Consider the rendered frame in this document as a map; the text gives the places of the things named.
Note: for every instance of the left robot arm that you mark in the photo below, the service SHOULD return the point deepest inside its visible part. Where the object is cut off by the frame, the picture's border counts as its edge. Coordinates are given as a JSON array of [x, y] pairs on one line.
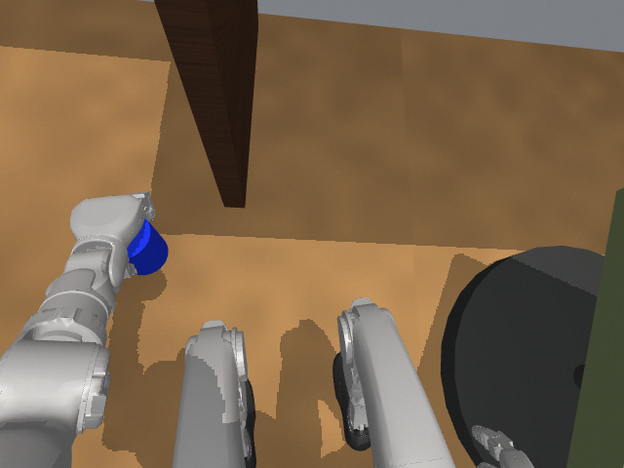
[[54, 377]]

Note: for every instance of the office chair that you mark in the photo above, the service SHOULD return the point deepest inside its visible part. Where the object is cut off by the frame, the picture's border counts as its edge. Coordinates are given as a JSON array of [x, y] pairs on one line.
[[534, 347]]

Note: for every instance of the can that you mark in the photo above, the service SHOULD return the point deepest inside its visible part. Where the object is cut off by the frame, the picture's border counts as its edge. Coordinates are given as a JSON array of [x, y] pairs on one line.
[[148, 251]]

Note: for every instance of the right robot hand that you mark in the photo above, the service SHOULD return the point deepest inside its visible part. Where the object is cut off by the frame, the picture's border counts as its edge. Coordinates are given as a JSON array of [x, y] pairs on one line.
[[501, 448]]

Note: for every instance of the right robot foot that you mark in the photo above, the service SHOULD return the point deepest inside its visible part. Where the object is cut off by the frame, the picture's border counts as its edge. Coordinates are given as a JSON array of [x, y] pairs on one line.
[[356, 439]]

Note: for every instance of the left robot hand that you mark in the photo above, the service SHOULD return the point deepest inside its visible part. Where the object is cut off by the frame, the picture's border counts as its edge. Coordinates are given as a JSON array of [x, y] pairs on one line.
[[120, 217]]

